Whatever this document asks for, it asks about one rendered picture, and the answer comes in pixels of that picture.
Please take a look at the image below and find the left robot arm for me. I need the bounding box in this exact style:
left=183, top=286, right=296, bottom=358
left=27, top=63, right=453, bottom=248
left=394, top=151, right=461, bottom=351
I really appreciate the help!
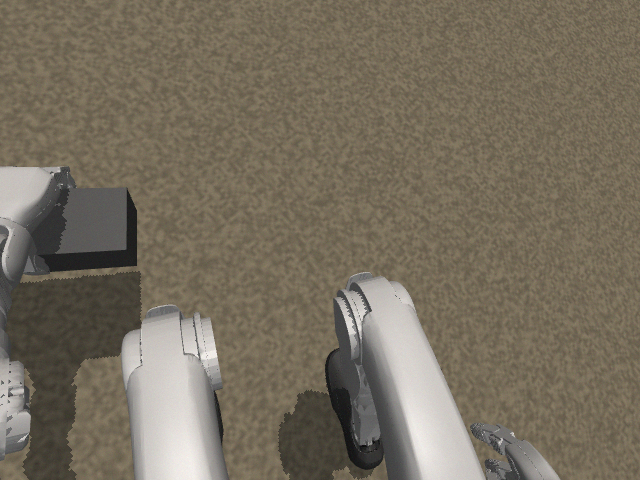
left=0, top=218, right=32, bottom=480

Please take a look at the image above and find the right robot foot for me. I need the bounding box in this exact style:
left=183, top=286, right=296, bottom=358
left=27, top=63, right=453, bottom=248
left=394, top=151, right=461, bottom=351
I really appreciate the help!
left=325, top=348, right=384, bottom=470

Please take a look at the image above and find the left robot hand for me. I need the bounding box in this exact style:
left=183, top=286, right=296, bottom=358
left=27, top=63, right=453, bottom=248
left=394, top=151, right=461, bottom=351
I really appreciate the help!
left=0, top=166, right=77, bottom=276

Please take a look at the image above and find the carton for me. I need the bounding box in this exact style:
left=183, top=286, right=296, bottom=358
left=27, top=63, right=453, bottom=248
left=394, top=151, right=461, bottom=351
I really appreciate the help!
left=30, top=188, right=137, bottom=272

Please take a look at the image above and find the right robot hand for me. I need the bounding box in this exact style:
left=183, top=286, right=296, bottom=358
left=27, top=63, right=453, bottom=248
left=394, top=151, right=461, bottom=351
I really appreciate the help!
left=470, top=423, right=560, bottom=480

